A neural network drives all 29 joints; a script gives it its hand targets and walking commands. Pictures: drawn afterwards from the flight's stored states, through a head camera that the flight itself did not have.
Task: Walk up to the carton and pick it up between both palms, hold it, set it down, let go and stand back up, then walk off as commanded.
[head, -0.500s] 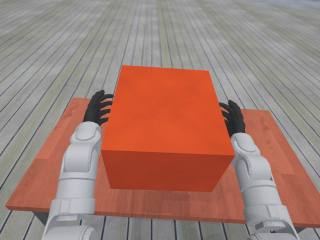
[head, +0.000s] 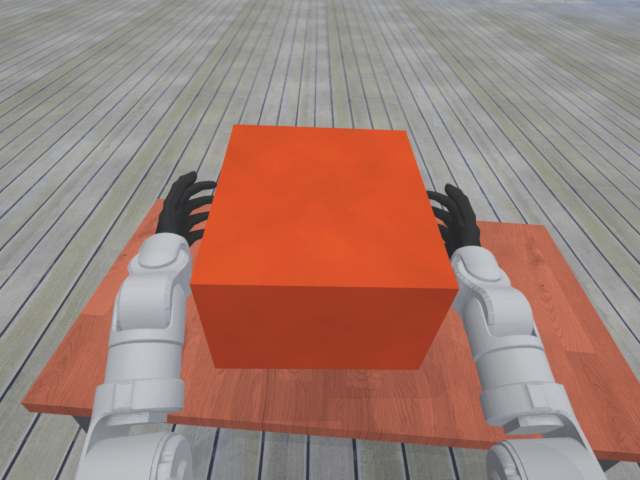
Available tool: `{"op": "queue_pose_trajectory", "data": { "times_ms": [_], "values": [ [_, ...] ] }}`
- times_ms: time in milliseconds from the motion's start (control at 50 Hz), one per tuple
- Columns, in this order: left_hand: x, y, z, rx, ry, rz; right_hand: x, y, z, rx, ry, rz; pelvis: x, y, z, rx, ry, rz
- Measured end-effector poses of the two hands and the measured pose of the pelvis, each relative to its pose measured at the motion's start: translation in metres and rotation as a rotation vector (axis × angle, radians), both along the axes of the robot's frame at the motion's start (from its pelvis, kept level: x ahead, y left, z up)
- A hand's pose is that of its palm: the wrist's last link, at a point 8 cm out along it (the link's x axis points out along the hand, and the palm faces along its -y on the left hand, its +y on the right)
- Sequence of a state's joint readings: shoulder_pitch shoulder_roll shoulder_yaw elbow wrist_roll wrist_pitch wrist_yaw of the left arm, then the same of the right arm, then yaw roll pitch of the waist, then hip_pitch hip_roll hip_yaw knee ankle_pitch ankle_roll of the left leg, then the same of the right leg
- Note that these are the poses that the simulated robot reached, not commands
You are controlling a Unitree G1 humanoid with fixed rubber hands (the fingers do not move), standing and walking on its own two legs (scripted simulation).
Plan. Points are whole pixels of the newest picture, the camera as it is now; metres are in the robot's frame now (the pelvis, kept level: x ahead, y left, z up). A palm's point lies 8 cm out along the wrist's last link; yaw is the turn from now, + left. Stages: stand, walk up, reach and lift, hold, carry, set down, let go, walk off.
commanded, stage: hold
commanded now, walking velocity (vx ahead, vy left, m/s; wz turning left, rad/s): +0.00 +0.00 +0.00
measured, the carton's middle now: (319, 238) +0.41 +0.00 +0.13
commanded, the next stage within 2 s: none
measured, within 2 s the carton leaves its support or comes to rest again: neither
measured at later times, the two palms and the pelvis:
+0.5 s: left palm (180, 232) +0.36 +0.17 +0.18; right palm (468, 249) +0.35 -0.18 +0.17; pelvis +0.00 +0.01 +0.00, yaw -2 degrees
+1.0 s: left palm (169, 232) +0.36 +0.18 +0.18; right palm (461, 249) +0.35 -0.17 +0.17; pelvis +0.00 +0.01 +0.00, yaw +0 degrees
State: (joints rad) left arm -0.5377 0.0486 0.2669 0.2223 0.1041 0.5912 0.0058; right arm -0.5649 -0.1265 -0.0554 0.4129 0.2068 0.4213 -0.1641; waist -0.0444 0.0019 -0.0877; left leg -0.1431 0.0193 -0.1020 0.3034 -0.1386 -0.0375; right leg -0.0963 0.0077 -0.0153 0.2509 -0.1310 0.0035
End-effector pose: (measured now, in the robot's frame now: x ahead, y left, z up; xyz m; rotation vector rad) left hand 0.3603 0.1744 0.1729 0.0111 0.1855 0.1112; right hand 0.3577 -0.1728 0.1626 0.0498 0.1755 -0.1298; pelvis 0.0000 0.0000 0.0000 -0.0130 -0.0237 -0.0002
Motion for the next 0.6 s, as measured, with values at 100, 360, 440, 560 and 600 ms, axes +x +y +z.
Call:
{"op": "queue_pose_trajectory", "data": {
  "times_ms": [100, 360, 440, 560, 600],
  "values": [
    [-0.004, 0.008, 0.004, 0.001, -0.008, -0.001, -0.004, 0.008, 0.003, 0.005, -0.007, -0.001, 0.002, 0.005, 0.000, -0.002, -0.014, 0.005],
    [-0.004, 0.004, 0.005, 0.001, 0.004, -0.016, -0.011, 0.004, 0.009, 0.020, -0.004, -0.024, -0.004, 0.017, -0.001, -0.005, -0.020, -0.024],
    [-0.001, -0.003, 0.005, 0.007, 0.011, -0.017, -0.010, -0.002, 0.007, 0.023, 0.002, -0.027, -0.005, 0.015, -0.001, -0.004, -0.013, -0.032],
    [0.000, -0.010, 0.007, 0.013, 0.010, -0.010, -0.007, -0.009, 0.004, 0.023, 0.001, -0.023, -0.003, 0.009, 0.000, -0.002, -0.004, -0.034],
    [-0.001, -0.011, 0.007, 0.015, 0.005, -0.005, -0.006, -0.010, 0.004, 0.023, -0.004, -0.018, -0.002, 0.007, 0.000, -0.002, -0.005, -0.031]
  ]
}}
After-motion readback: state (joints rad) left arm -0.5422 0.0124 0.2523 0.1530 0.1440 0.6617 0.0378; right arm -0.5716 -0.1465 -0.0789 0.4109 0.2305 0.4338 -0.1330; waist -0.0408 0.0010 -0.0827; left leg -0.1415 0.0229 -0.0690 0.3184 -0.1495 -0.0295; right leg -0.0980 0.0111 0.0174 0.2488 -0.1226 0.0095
